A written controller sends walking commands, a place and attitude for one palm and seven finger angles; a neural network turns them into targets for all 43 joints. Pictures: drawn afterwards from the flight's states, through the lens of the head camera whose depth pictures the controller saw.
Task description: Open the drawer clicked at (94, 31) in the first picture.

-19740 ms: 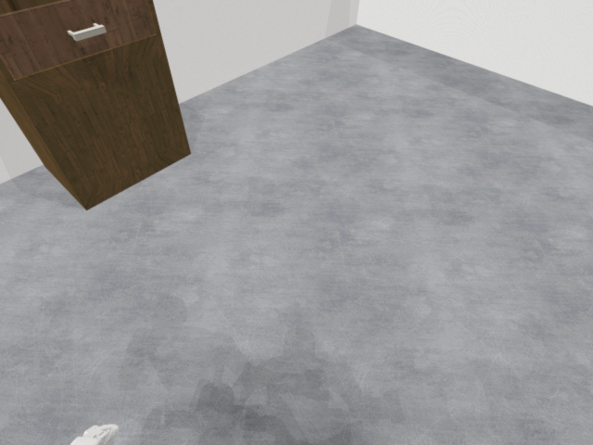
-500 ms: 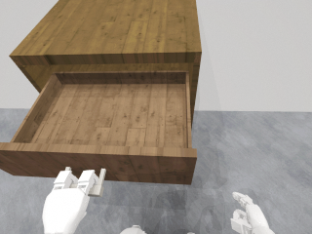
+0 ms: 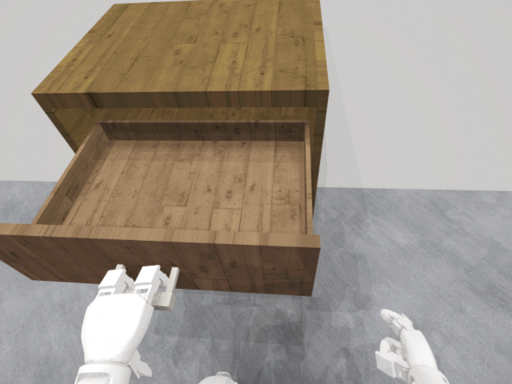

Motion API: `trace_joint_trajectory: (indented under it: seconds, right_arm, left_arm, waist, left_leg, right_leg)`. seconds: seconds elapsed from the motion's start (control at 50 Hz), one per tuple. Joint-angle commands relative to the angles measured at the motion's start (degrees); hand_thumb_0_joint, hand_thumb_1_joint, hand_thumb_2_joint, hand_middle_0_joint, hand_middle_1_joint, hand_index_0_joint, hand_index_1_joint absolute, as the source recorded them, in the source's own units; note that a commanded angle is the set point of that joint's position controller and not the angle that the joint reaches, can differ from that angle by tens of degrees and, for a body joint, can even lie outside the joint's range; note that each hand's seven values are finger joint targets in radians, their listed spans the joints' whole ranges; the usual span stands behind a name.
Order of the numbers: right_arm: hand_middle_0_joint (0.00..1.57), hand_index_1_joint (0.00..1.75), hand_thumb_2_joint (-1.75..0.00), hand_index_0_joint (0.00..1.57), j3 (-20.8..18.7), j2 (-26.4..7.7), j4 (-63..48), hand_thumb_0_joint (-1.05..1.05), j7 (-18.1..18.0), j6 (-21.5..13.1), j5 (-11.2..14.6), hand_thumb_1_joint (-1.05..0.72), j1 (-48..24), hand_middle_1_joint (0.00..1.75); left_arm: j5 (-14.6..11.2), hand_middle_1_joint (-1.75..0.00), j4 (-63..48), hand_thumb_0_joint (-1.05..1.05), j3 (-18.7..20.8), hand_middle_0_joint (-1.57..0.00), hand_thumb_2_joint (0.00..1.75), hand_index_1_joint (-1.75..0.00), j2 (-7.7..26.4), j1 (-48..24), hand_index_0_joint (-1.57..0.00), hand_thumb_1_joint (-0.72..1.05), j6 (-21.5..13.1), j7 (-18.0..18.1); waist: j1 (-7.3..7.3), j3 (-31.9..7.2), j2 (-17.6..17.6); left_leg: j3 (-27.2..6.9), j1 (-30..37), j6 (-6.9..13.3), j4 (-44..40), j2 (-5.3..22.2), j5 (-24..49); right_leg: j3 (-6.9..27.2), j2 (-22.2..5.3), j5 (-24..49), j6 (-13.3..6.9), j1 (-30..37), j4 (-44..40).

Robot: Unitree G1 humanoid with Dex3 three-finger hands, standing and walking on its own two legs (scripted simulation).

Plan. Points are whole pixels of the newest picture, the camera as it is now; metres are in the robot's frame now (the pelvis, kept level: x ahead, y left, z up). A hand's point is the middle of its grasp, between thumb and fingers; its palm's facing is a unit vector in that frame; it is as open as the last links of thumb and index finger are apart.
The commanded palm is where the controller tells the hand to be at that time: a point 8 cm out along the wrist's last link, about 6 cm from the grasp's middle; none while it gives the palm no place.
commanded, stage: lift the hand off the handle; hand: left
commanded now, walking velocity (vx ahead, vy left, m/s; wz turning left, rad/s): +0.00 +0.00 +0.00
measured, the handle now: (142, 286) +0.26 +0.21 +0.01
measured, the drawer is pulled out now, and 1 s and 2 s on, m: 0.30 0.30 0.30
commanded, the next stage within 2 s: draw the hand back to the body in 1.62 s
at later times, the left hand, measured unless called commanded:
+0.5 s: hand (139, 317) +0.22 +0.20 +0.00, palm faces +0.01 -0.13 -0.99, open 13.7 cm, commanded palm +0.19 +0.21 +0.07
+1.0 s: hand (107, 299) +0.22 +0.22 +0.07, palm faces +0.07 -0.17 -0.98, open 13.7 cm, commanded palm +0.18 +0.22 +0.14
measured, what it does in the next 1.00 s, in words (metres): stands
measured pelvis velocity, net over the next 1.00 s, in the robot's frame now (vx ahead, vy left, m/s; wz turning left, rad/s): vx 0.02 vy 0.02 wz -0.02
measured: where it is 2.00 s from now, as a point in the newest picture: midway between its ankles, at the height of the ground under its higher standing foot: outside the picture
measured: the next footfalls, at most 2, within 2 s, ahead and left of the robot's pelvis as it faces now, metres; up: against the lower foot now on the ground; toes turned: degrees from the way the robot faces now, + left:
none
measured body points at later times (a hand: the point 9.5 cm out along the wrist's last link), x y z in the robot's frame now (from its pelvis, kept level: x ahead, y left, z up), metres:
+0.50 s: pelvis +0.00 +0.01 +0.01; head +0.03 -0.02 +0.45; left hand +0.21 +0.21 +0.05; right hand +0.20 -0.21 -0.10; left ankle +0.02 +0.14 -0.68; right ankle -0.01 -0.06 -0.68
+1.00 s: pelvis +0.02 +0.02 +0.03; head +0.03 -0.02 +0.48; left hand +0.21 +0.23 +0.13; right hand +0.23 -0.19 -0.06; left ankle +0.02 +0.14 -0.68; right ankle -0.01 -0.06 -0.68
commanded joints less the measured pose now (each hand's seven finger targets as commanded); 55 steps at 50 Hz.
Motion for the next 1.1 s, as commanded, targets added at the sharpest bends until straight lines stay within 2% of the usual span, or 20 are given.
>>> trace_joint_trajectory:
  seconds: [0.0, 0.04, 0.2, 0.3, 0.34, 0.4, 0.52, 0.56, 0.58, 0.68, 0.74, 0.82, 0.84, 0.86, 0.92, 0.96, 0.98, 1.04, 1.06, 1.08]
  right_arm:
    - [0.20, 0.30, -0.90, 0.20, -1.83, -4.49, -8.52, 0.00, 0.34, -2.85, -0.40, -0.90, -6.56, 0.30]
    - [0.20, 0.30, -0.90, 0.20, -2.19, -4.69, -8.38, 0.00, 0.50, -2.75, -0.28, -0.90, -6.16, 0.30]
    - [0.20, 0.30, -0.90, 0.20, -1.75, -4.63, -7.63, 0.00, -0.28, -2.42, -0.13, -0.90, -6.81, 0.30]
    - [0.20, 0.30, -0.90, 0.20, -1.70, -4.52, -7.15, 0.00, -0.58, -2.19, 0.02, -0.90, -6.82, 0.30]
    - [0.20, 0.30, -0.90, 0.20, -1.83, -4.56, -8.08, 0.00, -0.79, -2.25, 0.25, -0.90, -6.64, 0.30]
    - [0.20, 0.30, -0.90, 0.20, -1.50, -4.15, -8.56, 0.00, -0.60, -2.13, 0.09, -0.90, -7.21, 0.30]
    - [0.20, 0.30, -0.90, 0.20, -1.47, -4.15, -9.12, 0.00, 0.28, -2.13, 0.03, -0.90, -7.48, 0.30]
    - [0.20, 0.30, -0.90, 0.20, -1.29, -4.32, -9.57, 0.00, 0.80, -2.10, -0.06, -0.90, -7.92, 0.30]
    - [0.20, 0.30, -0.90, 0.20, -1.53, -4.19, -9.82, 0.00, 0.94, -2.12, 0.20, -0.90, -7.72, 0.30]
    - [0.20, 0.30, -0.90, 0.20, -1.44, -4.53, -9.69, 0.00, 1.23, -2.26, 0.38, -0.90, -7.93, 0.30]
    - [0.20, 0.30, -0.90, 0.20, -1.40, -4.58, -10.28, 0.00, 1.49, -2.56, 0.49, -0.90, -8.26, 0.30]
    - [0.20, 0.30, -0.90, 0.20, -1.12, -4.35, -9.66, 0.00, 1.52, -2.76, 0.38, -0.90, -8.27, 0.30]
    - [0.20, 0.30, -0.90, 0.20, -1.02, -4.49, -10.10, 0.00, 1.67, -2.88, 0.58, -0.90, -8.74, 0.30]
    - [0.20, 0.30, -0.90, 0.20, -0.77, -4.36, -10.04, 0.00, 1.93, -2.89, 0.41, -0.90, -8.78, 0.30]
    - [0.20, 0.30, -0.90, 0.20, -1.04, -4.35, -10.08, 0.00, 2.45, -2.82, 0.44, -0.90, -8.70, 0.30]
    - [0.20, 0.30, -0.90, 0.20, -0.72, -4.42, -10.50, 0.00, 3.00, -2.83, 0.46, -0.90, -8.62, 0.30]
    - [0.20, 0.30, -0.90, 0.20, -0.89, -4.26, -10.42, 0.00, 3.05, -2.69, 0.78, -0.90, -8.64, 0.30]
    - [0.20, 0.30, -0.90, 0.20, -0.72, -4.51, -11.09, 0.00, 3.45, -2.53, 0.85, -0.90, -9.62, 0.30]
    - [0.20, 0.30, -0.90, 0.20, -0.47, -4.42, -10.97, 0.00, 3.59, -2.44, 0.58, -0.90, -8.88, 0.30]
    - [0.20, 0.30, -0.90, 0.20, -0.66, -4.22, -10.65, 0.00, 3.48, -2.51, 0.85, -0.90, -8.88, 0.30]
  left_arm:
    - [-0.19, -1.20, -6.97, 0.00, 7.02, -0.30, 0.30, -1.20, 7.01, -0.37, -0.30, -0.50, 2.07, 2.52]
    - [0.17, -1.20, -6.60, 0.00, 7.24, -0.30, 0.30, -1.20, 7.22, -2.07, -0.30, -0.50, 2.52, 2.85]
    - [0.58, -1.20, -5.89, 0.00, 6.51, -0.30, 0.30, -1.20, 8.11, -7.38, -0.30, -0.50, 4.41, 3.06]
    - [0.83, -1.20, -5.69, 0.00, 4.45, -0.30, 0.30, -1.20, 7.10, -12.27, -0.30, -0.50, 5.29, 2.60]
    - [0.19, -1.20, -8.17, 0.00, 6.45, -0.30, 0.30, -1.20, 9.05, -10.16, -0.30, -0.50, 5.61, 2.43]
    - [-0.40, -1.20, -12.60, 0.00, 5.55, -0.30, 0.30, -1.20, 8.79, -9.82, -0.30, -0.50, 5.33, 1.89]
    - [-1.14, -1.20, -15.34, 0.00, 5.10, -0.30, 0.30, -1.20, 7.98, -6.09, -0.30, -0.50, 4.78, 0.51]
    - [-1.20, -1.20, -17.53, 0.00, 5.13, -0.30, 0.30, -1.20, 8.34, -4.89, -0.30, -0.50, 4.72, 0.01]
    - [-1.45, -1.20, -18.05, 0.00, 4.07, -0.30, 0.30, -1.20, 7.31, -3.51, -0.30, -0.50, 4.86, -0.31]
    - [-1.99, -1.20, -19.62, 0.00, 2.86, -0.30, 0.30, -1.20, 6.96, -5.19, -0.30, -0.50, 5.67, -2.44]
    - [-2.77, -1.20, -23.12, 0.00, 3.17, -0.30, 0.30, -1.20, 7.71, -3.45, -0.30, -0.50, 5.50, -4.02]
    - [-2.99, -1.20, -24.35, 0.00, 4.51, -0.30, 0.30, -1.20, 9.13, -2.61, -0.30, -0.50, 4.74, -5.60]
    - [-3.38, -1.20, -25.18, 0.00, 5.15, -0.30, 0.30, -1.20, 9.49, -1.55, -0.30, -0.50, 4.81, -6.07]
    - [-3.31, -1.20, -26.18, 0.00, 5.62, -0.30, 0.30, -1.20, 10.15, -1.14, -0.30, -0.50, 4.64, -6.36]
    - [-3.97, -1.20, -28.89, 0.00, 3.86, -0.30, 0.30, -1.20, 8.43, -0.10, -0.30, -0.50, 4.35, -7.56]
    - [-4.47, -1.20, -30.71, 0.00, 4.69, -0.30, 0.30, -1.20, 9.24, 2.20, -0.30, -0.50, 4.43, -8.49]
    - [-4.75, -1.20, -30.32, 0.00, 3.81, -0.30, 0.30, -1.20, 8.34, 2.75, -0.30, -0.50, 4.55, -8.96]
    - [-4.67, -1.20, -32.80, 0.00, 3.45, -0.30, 0.30, -1.20, 8.46, 0.66, -0.30, -0.50, 5.14, -10.14]
    - [-4.10, -1.20, -33.49, 0.00, 4.14, -0.30, 0.30, -1.20, 9.61, 0.02, -0.30, -0.50, 5.16, -10.35]
    - [-4.29, -1.20, -33.69, 0.00, 3.61, -0.30, 0.30, -1.20, 9.02, -0.09, -0.30, -0.50, 5.15, -10.57]
  waist:
    - [1.00, -9.18, -3.95]
    - [0.15, -9.20, -5.37]
    - [-0.02, -9.87, -6.33]
    - [-0.55, -9.71, -4.86]
    - [0.43, -11.36, -4.19]
    - [0.86, -12.41, -2.75]
    - [0.63, -8.44, -3.72]
    - [1.22, -9.64, -2.55]
    - [1.09, -8.59, -1.53]
    - [0.46, -6.54, -3.98]
    - [1.32, -7.69, -1.68]
    - [1.58, -5.54, -3.69]
    - [1.97, -5.95, -1.89]
    - [2.35, -6.38, -2.07]
    - [1.95, -5.31, -1.46]
    - [2.61, -7.10, -1.77]
    - [2.12, -4.66, -2.79]
    - [2.18, -3.72, -2.06]
    - [2.65, -5.26, -2.78]
    - [2.33, -4.08, -2.93]
  left_leg:
    - [0.30, 4.23, 2.72, -2.65, -3.90, 6.48]
    - [0.17, 4.78, 2.87, -2.51, -3.55, 6.99]
    - [0.25, 4.90, 2.99, -2.69, -3.82, 6.26]
    - [0.28, 6.63, 3.09, -3.37, -3.55, 5.93]
    - [0.29, 8.54, 3.21, -4.44, -3.58, 7.18]
    - [0.32, 11.08, 3.17, -5.62, -3.63, 9.46]
    - [-0.08, 13.44, 3.17, -7.75, -3.14, 10.68]
    - [0.05, 14.93, 3.06, -8.49, -3.08, 11.72]
    - [0.05, 15.35, 3.13, -8.94, -3.01, 11.90]
    - [-0.17, 17.36, 3.36, -10.56, -2.71, 11.92]
    - [-0.19, 19.92, 3.32, -11.64, -2.64, 13.85]
    - [-0.23, 20.62, 3.32, -12.57, -2.57, 14.41]
    - [-0.28, 21.51, 3.23, -13.01, -2.43, 15.33]
    - [-0.19, 22.15, 3.15, -13.10, -2.42, 16.03]
    - [-0.39, 23.45, 3.23, -13.77, -2.21, 17.91]
    - [-0.44, 24.49, 3.13, -13.89, -2.03, 19.79]
    - [-0.59, 24.04, 3.15, -14.40, -1.83, 19.45]
    - [-0.85, 25.33, 3.19, -15.29, -1.44, 18.59]
    - [-0.56, 25.92, 3.18, -15.15, -1.53, 18.70]
    - [-0.62, 26.05, 3.16, -15.61, -1.39, 18.77]
  right_leg:
    - [9.08, -2.48, 18.53, 3.80, 6.68, -12.38]
    - [8.31, -2.09, 19.38, 3.70, 6.07, -12.13]
    - [8.58, -2.23, 18.29, 4.08, 6.36, -12.67]
    - [7.39, -2.09, 15.31, 4.08, 5.22, -13.33]
    - [7.28, -1.80, 16.77, 3.71, 7.91, -13.92]
    - [7.34, -1.97, 19.65, 3.68, 9.81, -14.34]
    - [6.38, -1.57, 19.97, 3.49, 9.86, -15.87]
    - [6.54, -1.58, 20.70, 3.27, 10.81, -16.05]
    - [6.09, -1.49, 20.41, 3.16, 10.96, -16.33]
    - [5.53, -1.54, 19.98, 3.52, 11.29, -18.11]
    - [5.65, -1.63, 21.36, 3.17, 13.32, -18.93]
    - [5.64, -1.68, 22.32, 3.52, 13.95, -19.87]
    - [6.13, -1.66, 23.42, 3.17, 14.69, -20.26]
    - [6.03, -1.73, 23.48, 3.26, 14.86, -20.14]
    - [5.48, -1.58, 25.51, 3.21, 15.40, -20.31]
    - [5.51, -1.74, 27.00, 3.25, 16.49, -20.24]
    - [5.11, -1.51, 26.56, 3.27, 16.15, -20.49]
    - [5.27, -1.49, 23.88, 3.06, 15.57, -21.83]
    - [5.34, -1.74, 23.14, 3.26, 15.72, -21.88]
    - [5.11, -1.67, 23.78, 3.21, 16.15, -22.09]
